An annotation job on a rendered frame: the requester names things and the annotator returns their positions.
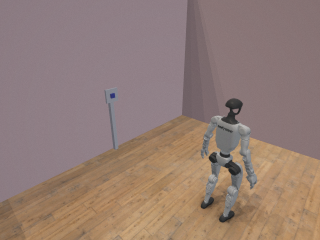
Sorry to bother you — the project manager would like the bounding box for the robot right thigh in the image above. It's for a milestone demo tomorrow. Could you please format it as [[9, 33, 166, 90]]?
[[227, 161, 243, 196]]

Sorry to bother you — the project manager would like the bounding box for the panel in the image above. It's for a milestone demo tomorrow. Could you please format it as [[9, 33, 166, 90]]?
[[104, 87, 119, 150]]

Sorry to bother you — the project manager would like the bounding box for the robot left upper arm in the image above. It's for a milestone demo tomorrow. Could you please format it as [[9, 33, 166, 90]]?
[[204, 115, 222, 139]]

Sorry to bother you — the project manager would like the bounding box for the left robot forearm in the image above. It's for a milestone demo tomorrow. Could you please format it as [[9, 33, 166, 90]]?
[[202, 135, 210, 149]]

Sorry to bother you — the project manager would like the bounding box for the left robot hand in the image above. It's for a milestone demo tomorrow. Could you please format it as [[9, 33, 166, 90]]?
[[200, 148, 209, 159]]

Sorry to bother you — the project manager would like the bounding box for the right robot hand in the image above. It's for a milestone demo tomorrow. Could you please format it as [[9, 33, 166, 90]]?
[[246, 174, 258, 189]]

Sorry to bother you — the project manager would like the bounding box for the robot right upper arm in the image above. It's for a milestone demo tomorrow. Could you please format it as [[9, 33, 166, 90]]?
[[238, 124, 251, 157]]

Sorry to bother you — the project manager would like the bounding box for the left robot foot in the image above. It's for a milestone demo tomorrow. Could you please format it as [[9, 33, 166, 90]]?
[[201, 197, 214, 209]]

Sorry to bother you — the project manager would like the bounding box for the right robot forearm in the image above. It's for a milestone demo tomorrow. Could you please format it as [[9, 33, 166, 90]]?
[[242, 149, 255, 176]]

